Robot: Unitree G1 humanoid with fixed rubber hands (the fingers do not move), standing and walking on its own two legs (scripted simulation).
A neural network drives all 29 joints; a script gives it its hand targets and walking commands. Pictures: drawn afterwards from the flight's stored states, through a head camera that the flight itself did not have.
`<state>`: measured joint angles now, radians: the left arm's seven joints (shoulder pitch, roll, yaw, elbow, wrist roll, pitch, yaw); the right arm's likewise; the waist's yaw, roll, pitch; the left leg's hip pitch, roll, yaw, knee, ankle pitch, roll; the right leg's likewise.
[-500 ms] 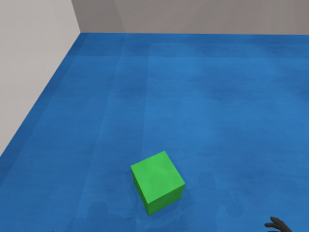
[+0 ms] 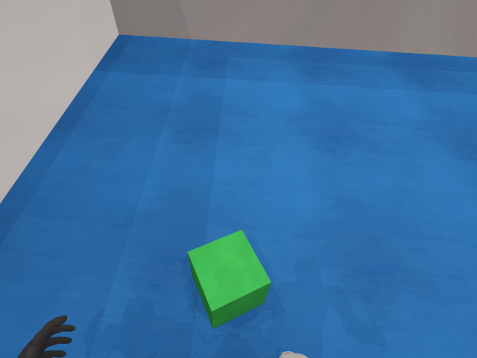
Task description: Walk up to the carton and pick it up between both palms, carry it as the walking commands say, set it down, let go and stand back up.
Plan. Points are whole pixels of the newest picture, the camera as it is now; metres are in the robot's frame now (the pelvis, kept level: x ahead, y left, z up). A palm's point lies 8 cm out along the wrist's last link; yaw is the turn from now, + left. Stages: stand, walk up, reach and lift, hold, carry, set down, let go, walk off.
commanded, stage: walk up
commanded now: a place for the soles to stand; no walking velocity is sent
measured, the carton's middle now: (227, 278) +0.51 +0.02 -0.66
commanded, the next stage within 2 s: none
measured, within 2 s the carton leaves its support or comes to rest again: neither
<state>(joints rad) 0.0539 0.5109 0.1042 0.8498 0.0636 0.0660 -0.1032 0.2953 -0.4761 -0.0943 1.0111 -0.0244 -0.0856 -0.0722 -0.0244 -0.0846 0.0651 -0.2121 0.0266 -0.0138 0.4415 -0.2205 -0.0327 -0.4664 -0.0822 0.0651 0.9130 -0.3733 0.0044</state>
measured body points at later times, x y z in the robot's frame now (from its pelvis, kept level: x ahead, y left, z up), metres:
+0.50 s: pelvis +0.07 -0.13 -0.03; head +0.09 -0.11 +0.42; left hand +0.08 +0.22 -0.13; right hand +0.25 -0.45 -0.10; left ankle +0.08 -0.03 -0.74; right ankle +0.09 -0.25 -0.72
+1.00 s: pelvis +0.08 -0.16 -0.02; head +0.10 -0.15 +0.43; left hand +0.06 +0.19 -0.11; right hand +0.33 -0.41 -0.11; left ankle +0.06 -0.03 -0.74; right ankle +0.12 -0.27 -0.74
